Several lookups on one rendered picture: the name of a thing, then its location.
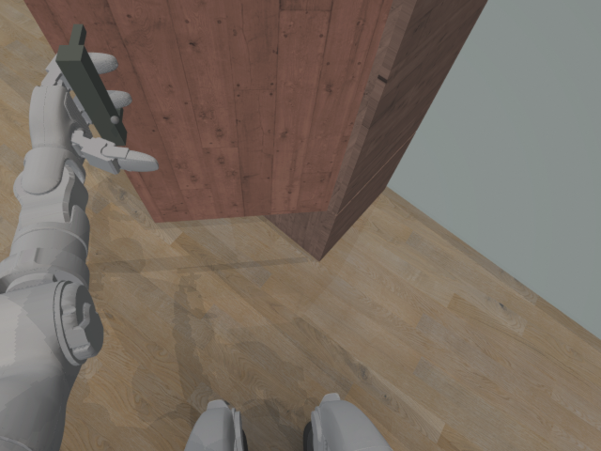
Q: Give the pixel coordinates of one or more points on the robot right thigh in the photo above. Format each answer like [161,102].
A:
[340,426]

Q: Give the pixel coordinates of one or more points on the robot left shin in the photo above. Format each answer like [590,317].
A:
[216,404]

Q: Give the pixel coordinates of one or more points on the robot left hand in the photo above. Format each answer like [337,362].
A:
[54,118]

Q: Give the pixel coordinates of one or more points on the cupboard door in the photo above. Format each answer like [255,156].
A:
[247,105]

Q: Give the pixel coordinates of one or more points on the handle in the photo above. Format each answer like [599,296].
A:
[79,70]

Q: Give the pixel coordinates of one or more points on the left robot forearm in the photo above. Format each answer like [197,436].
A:
[51,240]

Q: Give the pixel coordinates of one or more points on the left robot upper arm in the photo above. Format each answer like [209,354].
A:
[46,333]

